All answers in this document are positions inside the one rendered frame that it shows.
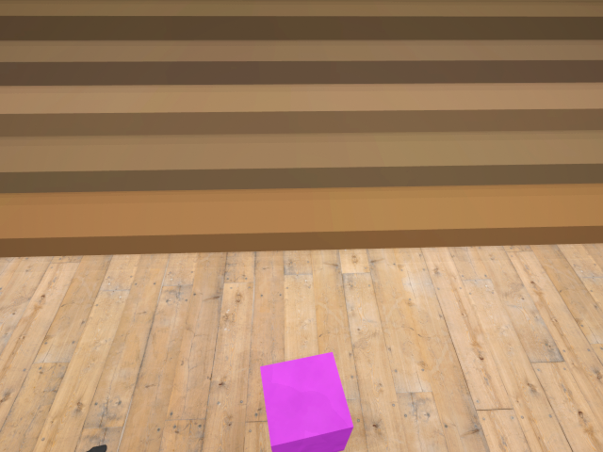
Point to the carton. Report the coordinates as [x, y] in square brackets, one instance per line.
[306, 406]

